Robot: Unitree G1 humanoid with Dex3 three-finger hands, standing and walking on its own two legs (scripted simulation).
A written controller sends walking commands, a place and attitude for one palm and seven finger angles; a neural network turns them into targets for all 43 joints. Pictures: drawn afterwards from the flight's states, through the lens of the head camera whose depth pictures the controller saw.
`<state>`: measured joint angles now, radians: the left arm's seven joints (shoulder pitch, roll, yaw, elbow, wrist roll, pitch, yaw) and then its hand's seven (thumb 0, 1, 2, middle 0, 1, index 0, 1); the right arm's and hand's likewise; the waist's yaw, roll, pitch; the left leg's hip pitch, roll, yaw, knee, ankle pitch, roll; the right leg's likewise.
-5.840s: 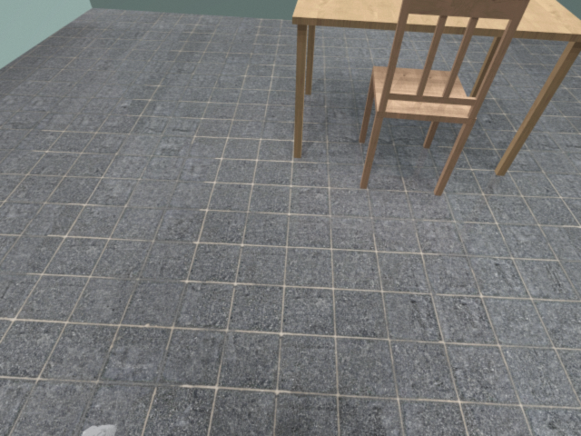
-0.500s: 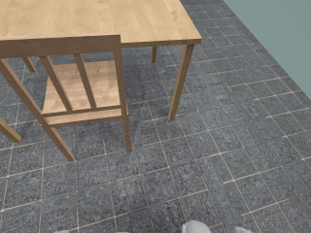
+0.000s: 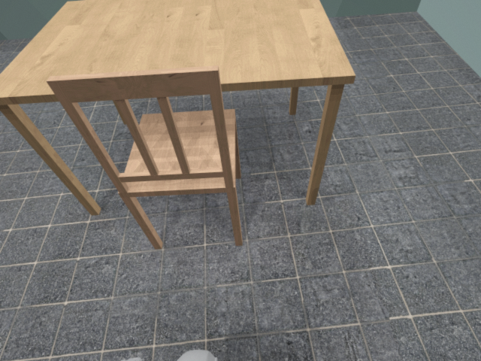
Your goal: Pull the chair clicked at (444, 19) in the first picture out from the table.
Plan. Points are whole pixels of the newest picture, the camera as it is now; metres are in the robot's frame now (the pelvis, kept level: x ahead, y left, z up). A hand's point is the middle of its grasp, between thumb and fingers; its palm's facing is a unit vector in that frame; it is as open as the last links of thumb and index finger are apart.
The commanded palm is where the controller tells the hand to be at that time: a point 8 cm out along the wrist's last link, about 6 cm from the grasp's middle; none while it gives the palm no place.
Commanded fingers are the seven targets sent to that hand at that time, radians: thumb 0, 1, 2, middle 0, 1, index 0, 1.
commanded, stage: take the last steps up to it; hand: left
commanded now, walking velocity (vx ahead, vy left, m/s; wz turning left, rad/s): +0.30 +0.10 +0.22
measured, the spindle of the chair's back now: (139, 140) +0.69 +0.32 -0.09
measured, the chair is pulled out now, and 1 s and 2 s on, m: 0.00 0.00 0.00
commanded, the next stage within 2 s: come to a stop and stand still in 0.74 s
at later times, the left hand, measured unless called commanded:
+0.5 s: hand out of the picture +0.07 +0.25 -0.17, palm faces +0.12 -0.97 -0.21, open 7.4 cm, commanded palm none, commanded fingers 0.00 0.90 0.90 -0.20 -0.30 -0.20 -0.30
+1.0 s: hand (142, 313) +0.24 +0.24 -0.18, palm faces +0.14 -0.97 -0.18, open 7.3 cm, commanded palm none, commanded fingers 0.00 0.90 0.90 -0.20 -0.30 -0.20 -0.30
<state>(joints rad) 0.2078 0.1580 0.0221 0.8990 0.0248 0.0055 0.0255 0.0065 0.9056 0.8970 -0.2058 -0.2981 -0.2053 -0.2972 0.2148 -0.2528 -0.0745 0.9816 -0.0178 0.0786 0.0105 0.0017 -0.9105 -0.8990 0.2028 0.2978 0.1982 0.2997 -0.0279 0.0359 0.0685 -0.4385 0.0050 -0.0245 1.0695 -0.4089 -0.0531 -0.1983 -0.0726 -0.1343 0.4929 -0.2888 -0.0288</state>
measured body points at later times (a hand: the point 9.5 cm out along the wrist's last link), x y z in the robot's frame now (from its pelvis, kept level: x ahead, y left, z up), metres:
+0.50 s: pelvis +0.08 +0.06 +0.00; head +0.10 +0.06 +0.45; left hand +0.07 +0.30 -0.16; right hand +0.08 -0.17 -0.16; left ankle -0.03 +0.14 -0.74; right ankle +0.15 -0.07 -0.70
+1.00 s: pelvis +0.23 +0.06 -0.01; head +0.24 +0.07 +0.44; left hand +0.23 +0.29 -0.17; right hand +0.31 -0.17 -0.16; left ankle +0.28 +0.19 -0.74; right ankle +0.22 -0.05 -0.74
